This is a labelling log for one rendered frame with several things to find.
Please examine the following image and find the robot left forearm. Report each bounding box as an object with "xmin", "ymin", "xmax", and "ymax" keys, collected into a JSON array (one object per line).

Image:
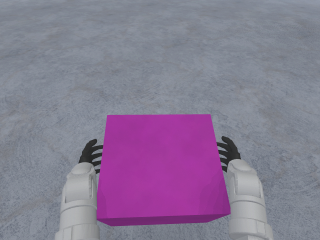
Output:
[{"xmin": 54, "ymin": 162, "xmax": 100, "ymax": 240}]

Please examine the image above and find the robot left hand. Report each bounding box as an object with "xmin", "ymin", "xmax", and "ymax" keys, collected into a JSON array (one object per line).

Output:
[{"xmin": 78, "ymin": 139, "xmax": 103, "ymax": 174}]

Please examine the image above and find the robot right forearm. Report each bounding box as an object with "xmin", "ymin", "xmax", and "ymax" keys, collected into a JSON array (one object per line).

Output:
[{"xmin": 227, "ymin": 159, "xmax": 274, "ymax": 240}]

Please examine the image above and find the carton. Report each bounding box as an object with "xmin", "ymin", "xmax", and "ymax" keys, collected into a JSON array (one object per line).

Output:
[{"xmin": 96, "ymin": 114, "xmax": 231, "ymax": 227}]

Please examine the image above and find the robot right hand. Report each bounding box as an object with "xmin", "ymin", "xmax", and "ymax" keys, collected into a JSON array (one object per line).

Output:
[{"xmin": 216, "ymin": 136, "xmax": 241, "ymax": 173}]

